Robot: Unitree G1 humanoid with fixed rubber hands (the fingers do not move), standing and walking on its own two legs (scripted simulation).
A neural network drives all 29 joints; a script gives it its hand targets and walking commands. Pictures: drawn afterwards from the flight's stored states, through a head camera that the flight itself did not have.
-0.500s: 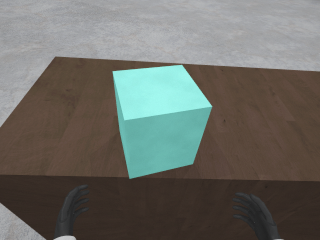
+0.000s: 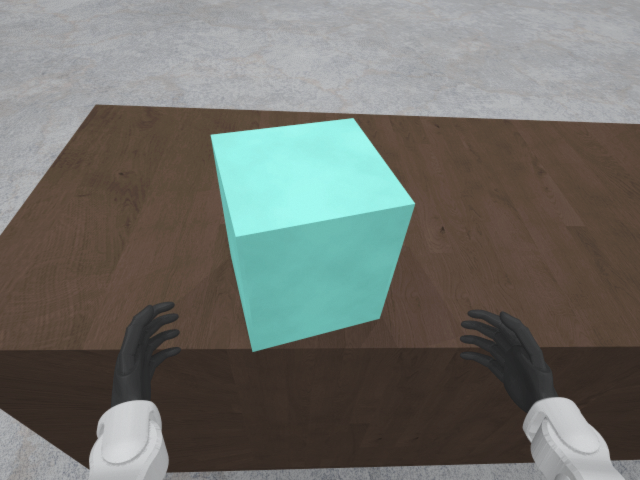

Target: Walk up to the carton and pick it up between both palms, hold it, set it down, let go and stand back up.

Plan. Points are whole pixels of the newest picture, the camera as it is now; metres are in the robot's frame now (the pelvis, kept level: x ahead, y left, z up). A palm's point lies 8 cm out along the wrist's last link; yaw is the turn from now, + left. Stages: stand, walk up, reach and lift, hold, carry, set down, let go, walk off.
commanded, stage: reach and lift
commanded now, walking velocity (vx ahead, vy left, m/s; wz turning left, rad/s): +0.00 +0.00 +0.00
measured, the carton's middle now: (302, 235) +0.44 +0.04 +0.05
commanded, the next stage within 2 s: none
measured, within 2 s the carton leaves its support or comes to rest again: neither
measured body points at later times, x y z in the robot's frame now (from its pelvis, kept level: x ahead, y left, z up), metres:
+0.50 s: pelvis +0.00 +0.00 +0.00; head +0.01 +0.01 +0.45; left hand +0.26 +0.23 +0.11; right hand +0.32 -0.21 +0.10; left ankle +0.00 +0.14 -0.75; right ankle -0.01 -0.07 -0.75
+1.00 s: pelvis -0.02 +0.00 +0.00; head -0.02 +0.00 +0.45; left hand +0.30 +0.25 +0.17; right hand +0.39 -0.19 +0.17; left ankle +0.00 +0.14 -0.75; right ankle -0.01 -0.07 -0.75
